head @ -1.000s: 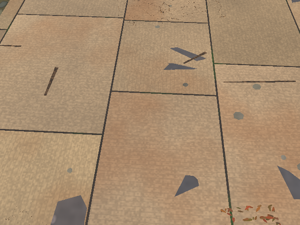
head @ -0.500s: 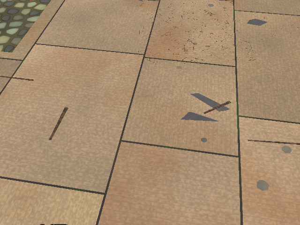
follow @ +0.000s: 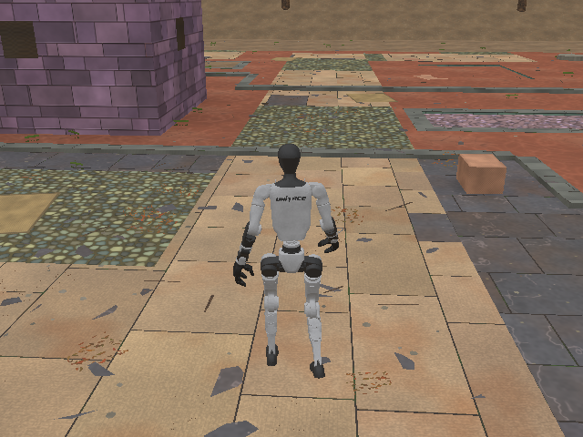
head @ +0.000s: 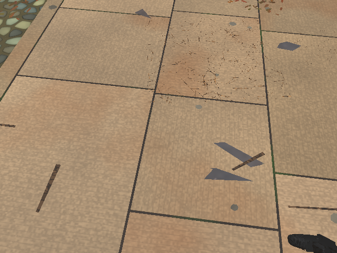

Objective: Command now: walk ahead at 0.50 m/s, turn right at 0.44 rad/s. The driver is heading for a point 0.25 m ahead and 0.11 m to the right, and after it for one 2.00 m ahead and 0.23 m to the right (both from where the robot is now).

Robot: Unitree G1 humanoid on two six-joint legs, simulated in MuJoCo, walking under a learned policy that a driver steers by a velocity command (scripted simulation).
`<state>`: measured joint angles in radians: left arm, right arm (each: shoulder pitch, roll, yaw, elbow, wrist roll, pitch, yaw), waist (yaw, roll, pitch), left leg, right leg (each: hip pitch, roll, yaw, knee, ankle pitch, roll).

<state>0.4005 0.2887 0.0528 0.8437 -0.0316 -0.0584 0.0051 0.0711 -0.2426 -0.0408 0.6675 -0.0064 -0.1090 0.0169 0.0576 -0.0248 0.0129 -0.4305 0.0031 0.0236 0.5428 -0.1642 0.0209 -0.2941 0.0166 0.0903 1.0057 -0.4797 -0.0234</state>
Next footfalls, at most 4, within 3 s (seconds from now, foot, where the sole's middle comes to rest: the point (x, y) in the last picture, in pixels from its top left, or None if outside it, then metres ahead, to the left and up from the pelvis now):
0.38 right None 0.29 -0.16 -0.77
0.76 left None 0.30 0.09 -0.77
2.24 right None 0.33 -0.18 -0.77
2.72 left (197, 190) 0.73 -0.06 -0.77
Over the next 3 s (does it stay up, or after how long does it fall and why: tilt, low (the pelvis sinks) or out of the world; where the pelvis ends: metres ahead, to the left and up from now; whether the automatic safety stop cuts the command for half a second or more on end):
stays up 0.70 -0.12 0.02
